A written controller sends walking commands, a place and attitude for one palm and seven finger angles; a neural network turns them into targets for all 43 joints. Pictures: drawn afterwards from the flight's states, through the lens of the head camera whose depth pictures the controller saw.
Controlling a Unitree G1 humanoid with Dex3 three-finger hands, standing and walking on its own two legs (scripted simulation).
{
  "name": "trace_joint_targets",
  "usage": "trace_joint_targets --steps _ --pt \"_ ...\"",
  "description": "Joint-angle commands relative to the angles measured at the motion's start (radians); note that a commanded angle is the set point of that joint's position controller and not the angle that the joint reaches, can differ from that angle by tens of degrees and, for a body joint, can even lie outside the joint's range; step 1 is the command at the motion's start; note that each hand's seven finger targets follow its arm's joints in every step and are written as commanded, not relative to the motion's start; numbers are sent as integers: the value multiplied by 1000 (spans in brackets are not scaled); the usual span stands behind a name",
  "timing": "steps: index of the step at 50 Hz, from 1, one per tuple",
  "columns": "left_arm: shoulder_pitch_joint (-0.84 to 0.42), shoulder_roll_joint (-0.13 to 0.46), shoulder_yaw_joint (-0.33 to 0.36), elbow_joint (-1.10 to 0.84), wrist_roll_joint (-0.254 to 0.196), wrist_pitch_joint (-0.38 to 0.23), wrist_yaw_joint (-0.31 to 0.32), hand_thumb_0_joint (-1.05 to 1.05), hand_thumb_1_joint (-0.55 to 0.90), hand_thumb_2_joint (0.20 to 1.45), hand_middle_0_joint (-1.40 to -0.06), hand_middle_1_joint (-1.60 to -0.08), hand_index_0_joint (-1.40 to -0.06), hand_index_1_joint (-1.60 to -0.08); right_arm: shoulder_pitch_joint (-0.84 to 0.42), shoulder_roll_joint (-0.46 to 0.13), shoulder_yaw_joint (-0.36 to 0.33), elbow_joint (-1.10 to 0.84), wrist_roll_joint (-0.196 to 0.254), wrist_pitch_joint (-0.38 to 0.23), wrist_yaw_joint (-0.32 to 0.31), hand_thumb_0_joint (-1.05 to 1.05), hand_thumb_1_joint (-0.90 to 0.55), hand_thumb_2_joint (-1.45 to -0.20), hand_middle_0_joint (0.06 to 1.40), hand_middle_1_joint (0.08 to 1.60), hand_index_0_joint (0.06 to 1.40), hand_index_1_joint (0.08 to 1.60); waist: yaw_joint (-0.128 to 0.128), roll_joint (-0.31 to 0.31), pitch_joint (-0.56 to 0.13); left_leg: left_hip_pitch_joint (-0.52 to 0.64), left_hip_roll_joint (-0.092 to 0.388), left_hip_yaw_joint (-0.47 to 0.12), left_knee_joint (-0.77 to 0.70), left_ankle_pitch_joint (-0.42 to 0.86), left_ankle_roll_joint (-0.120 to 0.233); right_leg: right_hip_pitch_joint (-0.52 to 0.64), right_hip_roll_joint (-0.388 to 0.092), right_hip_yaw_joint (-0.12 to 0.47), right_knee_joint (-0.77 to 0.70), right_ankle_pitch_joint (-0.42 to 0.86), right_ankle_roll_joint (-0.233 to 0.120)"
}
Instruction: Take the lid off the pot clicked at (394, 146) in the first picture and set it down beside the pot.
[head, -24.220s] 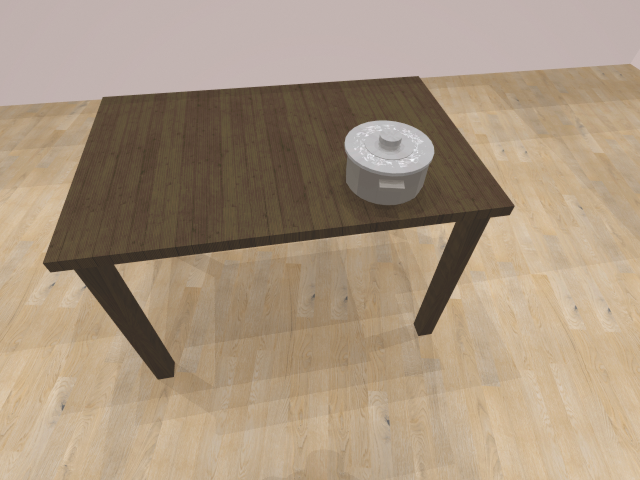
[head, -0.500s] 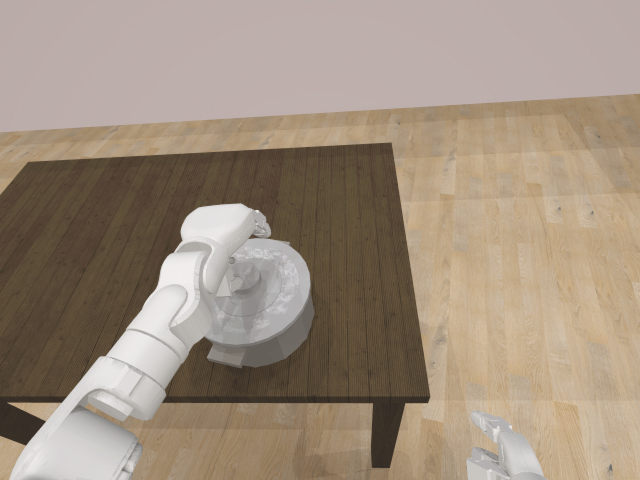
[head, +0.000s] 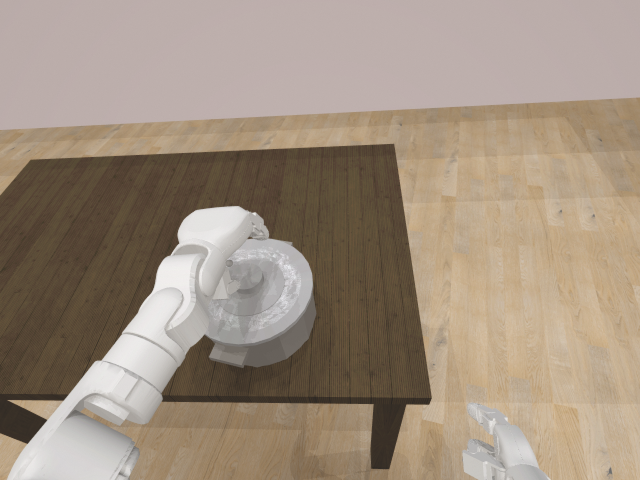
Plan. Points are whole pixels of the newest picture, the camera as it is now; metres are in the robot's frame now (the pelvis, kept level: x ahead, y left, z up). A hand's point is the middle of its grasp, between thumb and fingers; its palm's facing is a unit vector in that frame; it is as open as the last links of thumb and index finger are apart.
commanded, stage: move the open hand above the knob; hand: left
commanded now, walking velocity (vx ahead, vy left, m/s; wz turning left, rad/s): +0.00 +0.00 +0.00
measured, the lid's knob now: (247, 278) +0.40 +0.14 +0.00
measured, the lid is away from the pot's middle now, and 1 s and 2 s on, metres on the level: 0.00 0.00 0.00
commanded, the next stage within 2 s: lower the open fingers around the knob in 0.18 s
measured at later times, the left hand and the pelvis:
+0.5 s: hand (230, 273) +0.37 +0.14 +0.06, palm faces -0.29 -0.08 -0.95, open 9.9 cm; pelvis -0.01 +0.00 +0.00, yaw +0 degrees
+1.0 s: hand (237, 286) +0.37 +0.14 +0.02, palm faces -0.31 -0.09 -0.95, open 9.9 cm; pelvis +0.00 +0.00 +0.00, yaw -1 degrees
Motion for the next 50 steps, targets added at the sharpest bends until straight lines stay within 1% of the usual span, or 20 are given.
trace_joint_targets --steps 1,2,4,7,10,12,14,15,19,23,24,26,29,31,34,36,39,42,49,50 --pt "-393 163 95 -269 22 1 46 0 -220 1279 -826 -81 -826 -81 -157 -77 -38 -163 0 -40 2 0 -900 -900 200 300 200 300 8 -93 -355 124 -9 -7 -13 387 45 161 10 -19 -13 467 -34" --pt "-395 141 77 -270 21 5 46 0 -220 1279 -826 -81 -826 -81 -151 -76 -40 -159 -1 -41 4 0 -900 -900 200 300 200 300 2 -73 -344 131 -5 -5 -10 394 45 143 11 -21 -14 467 -36" --pt "-350 182 126 -221 16 11 49 0 -220 1279 -826 -81 -826 -81 -148 -85 -38 -153 1 -41 5 0 -900 -900 200 300 200 300 10 -112 -313 108 -6 -12 -18 367 42 141 18 -23 -20 437 -37" --pt "-400 125 60 -268 20 14 48 0 -220 1279 -826 -81 -826 -81 -158 -77 -37 -153 0 -38 3 0 -900 -900 200 300 200 300 2 -85 -319 122 -3 -13 -24 350 40 124 15 -29 -21 408 -39" --pt "-389 165 98 -278 23 13 55 0 -220 1279 -826 -81 -826 -81 -156 -77 -37 -151 -2 -39 2 0 -900 -900 200 300 200 300 11 -81 -357 136 -4 -12 -21 366 42 148 17 -23 -16 410 -39" --pt "-391 111 49 -229 25 24 54 0 -220 1279 -826 -81 -826 -81 -162 -73 -32 -142 1 -36 2 0 -900 -900 200 300 200 300 -1 -87 -313 121 -2 -12 -24 347 37 115 17 -31 -20 398 -40" --pt "-402 160 100 -174 23 33 56 0 -220 1279 -826 -81 -826 -81 -158 -85 -32 -131 1 -32 -1 0 -900 -900 200 300 200 300 5 -123 -284 96 -2 -13 -34 297 36 112 22 -29 -29 356 -41" --pt "-399 128 72 -151 20 34 53 0 -220 1279 -826 -81 -826 -81 -154 -79 -28 -133 1 -33 -6 0 -900 -900 200 300 200 300 2 -133 -287 93 -6 -5 -39 277 39 116 19 -29 -32 339 -37" --pt "-402 159 103 -187 25 15 51 0 -220 1279 -826 -81 -826 -81 -161 -81 -34 -147 -6 -39 -10 0 -900 -900 200 300 200 300 13 -114 -344 112 -7 -7 -24 321 43 153 13 -15 -26 400 -40" --pt "-368 119 71 -112 24 3 49 0 -220 1279 -826 -81 -826 -81 -143 -79 -30 -138 -2 -37 -12 0 -900 -900 200 300 200 300 2 -135 -286 82 -7 4 -24 282 42 115 12 -19 -32 380 -34" --pt "-381 160 111 -113 27 -1 52 0 -220 1279 -826 -81 -826 -81 -139 -87 -34 -135 -2 -33 -12 0 -900 -900 200 300 200 300 5 -144 -286 74 -4 1 -29 274 40 121 14 -14 -37 366 -36" --pt "-416 115 65 -163 27 -10 55 0 -220 1279 -826 -81 -826 -81 -143 -78 -35 -144 -4 -34 -13 0 -900 -900 200 300 200 300 0 -97 -313 98 -5 -1 -24 295 43 116 10 -19 -28 380 -39" --pt "-377 179 133 -125 28 -23 74 0 -220 1279 -826 -81 -826 -81 -122 -87 -39 -135 -5 -36 -18 0 -900 -900 200 300 200 300 8 -109 -321 88 -5 -3 -21 300 43 132 15 -12 -28 386 -39" --pt "-402 116 75 -137 31 -27 79 0 -220 1279 -826 -81 -826 -81 -120 -80 -42 -132 -5 -34 -17 0 -900 -900 200 300 200 300 -2 -113 -319 94 -2 0 -20 297 45 110 13 -18 -28 381 -38" --pt "-365 130 101 -83 30 -26 91 0 -220 1279 -826 -81 -826 -81 -109 -89 -46 -122 -4 -35 -17 0 -900 -900 200 300 200 300 1 -122 -311 83 -4 1 -13 306 44 108 17 -16 -26 394 -39" --pt "-406 101 67 -111 33 -28 97 0 -220 1279 -826 -81 -826 -81 -106 -84 -49 -122 -5 -34 -17 0 -900 -900 200 300 200 300 -5 -104 -330 93 -4 1 -10 306 47 103 14 -17 -20 398 -39" --pt "-365 148 121 -105 32 -37 111 0 -220 1279 -826 -81 -826 -81 -96 -89 -54 -124 -8 -40 -17 0 -900 -900 200 300 200 300 6 -110 -364 96 -4 -2 2 347 49 129 17 -12 -11 434 -42" --pt "-328 117 99 -44 34 -37 121 0 -220 1279 -826 -81 -826 -81 -82 -91 -52 -110 -5 -38 -17 0 -900 -900 200 300 200 300 0 -133 -322 65 -4 10 2 314 46 105 15 -15 -12 429 -36" --pt "-331 150 130 -88 41 -36 142 0 -220 1279 -826 -81 -826 -81 -86 -93 -57 -114 -7 -40 -16 0 -900 -900 200 300 200 300 2 -119 -350 70 -4 7 14 351 49 120 16 -6 -5 469 -39" --pt "-335 127 106 -106 41 -35 143 0 -220 1279 -826 -81 -826 -81 -82 -89 -57 -115 -8 -40 -17 0 -900 -900 200 300 200 300 0 -107 -357 76 -4 9 14 351 50 122 14 -10 -1 470 -37"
